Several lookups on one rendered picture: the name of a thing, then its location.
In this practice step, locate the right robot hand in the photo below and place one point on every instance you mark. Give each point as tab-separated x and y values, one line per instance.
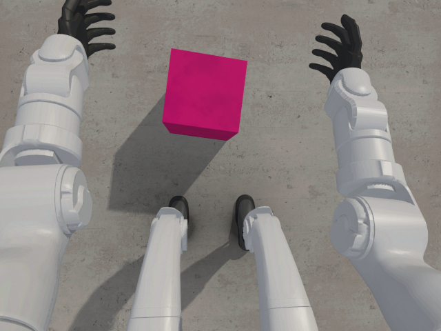
348	50

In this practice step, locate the carton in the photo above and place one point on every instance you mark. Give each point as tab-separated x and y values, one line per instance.
204	95

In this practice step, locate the left robot hand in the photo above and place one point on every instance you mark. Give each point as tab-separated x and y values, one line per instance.
74	22

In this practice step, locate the left robot forearm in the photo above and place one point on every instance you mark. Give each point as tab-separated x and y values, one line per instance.
50	107

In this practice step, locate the robot left foot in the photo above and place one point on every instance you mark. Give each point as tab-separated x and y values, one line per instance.
180	203

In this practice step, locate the robot right shin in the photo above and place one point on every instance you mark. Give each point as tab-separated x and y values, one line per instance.
259	210

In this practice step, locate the robot right upper arm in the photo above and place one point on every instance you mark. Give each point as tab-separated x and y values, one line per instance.
385	240

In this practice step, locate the robot left upper arm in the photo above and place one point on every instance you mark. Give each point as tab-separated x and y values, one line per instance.
40	207

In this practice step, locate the right robot forearm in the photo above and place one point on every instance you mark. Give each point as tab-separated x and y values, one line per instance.
363	144

